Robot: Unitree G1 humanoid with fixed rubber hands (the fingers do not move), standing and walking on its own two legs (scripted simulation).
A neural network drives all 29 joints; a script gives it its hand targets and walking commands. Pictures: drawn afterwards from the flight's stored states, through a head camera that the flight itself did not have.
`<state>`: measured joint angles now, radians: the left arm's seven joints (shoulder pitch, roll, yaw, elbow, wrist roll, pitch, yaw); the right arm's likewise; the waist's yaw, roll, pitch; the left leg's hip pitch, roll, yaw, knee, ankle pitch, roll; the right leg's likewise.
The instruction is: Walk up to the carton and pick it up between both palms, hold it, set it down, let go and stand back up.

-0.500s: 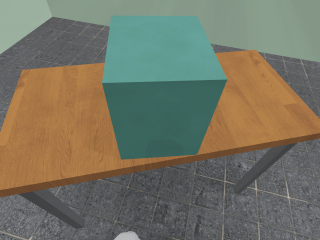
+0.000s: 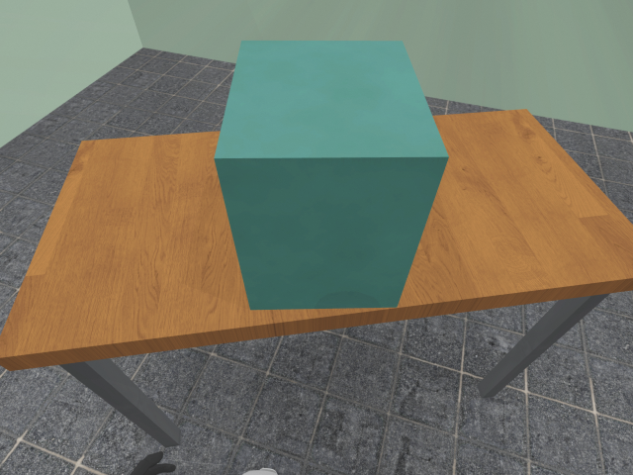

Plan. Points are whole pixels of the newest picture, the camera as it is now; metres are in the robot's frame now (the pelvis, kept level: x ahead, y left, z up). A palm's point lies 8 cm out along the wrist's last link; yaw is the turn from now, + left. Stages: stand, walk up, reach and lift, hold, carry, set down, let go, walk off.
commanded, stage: walk up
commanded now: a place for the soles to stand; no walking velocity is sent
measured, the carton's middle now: (323, 180) +0.49 +0.01 +0.10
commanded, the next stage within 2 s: stand in 1.56 s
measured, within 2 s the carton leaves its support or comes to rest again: neither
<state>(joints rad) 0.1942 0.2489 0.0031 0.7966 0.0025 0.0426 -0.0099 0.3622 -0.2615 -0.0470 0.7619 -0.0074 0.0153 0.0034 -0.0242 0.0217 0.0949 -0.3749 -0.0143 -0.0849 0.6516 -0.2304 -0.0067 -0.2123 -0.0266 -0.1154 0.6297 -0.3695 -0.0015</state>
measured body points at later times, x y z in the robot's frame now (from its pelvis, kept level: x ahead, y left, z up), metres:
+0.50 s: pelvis +0.01 +0.00 -0.01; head +0.04 +0.01 +0.44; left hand +0.07 +0.27 -0.14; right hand +0.13 -0.26 -0.12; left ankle +0.08 +0.12 -0.72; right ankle -0.02 -0.12 -0.72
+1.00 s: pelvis +0.01 -0.01 +0.00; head +0.04 +0.00 +0.45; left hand +0.04 +0.26 -0.14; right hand +0.17 -0.24 -0.12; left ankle +0.07 +0.11 -0.72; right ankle -0.02 -0.11 -0.72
